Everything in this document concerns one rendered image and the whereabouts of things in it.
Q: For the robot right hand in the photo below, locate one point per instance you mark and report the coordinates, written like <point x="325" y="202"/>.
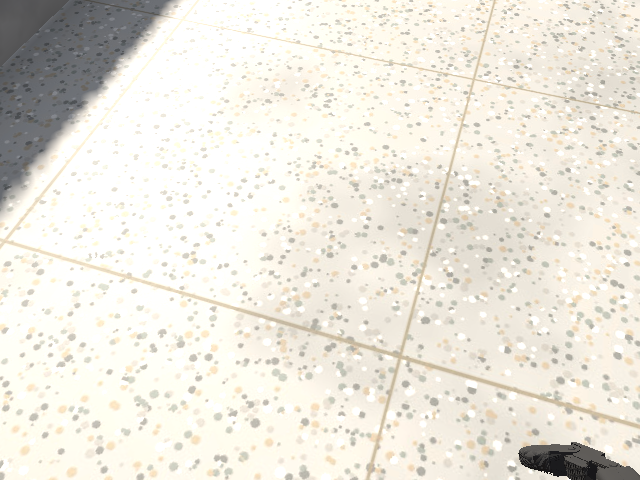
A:
<point x="576" y="461"/>

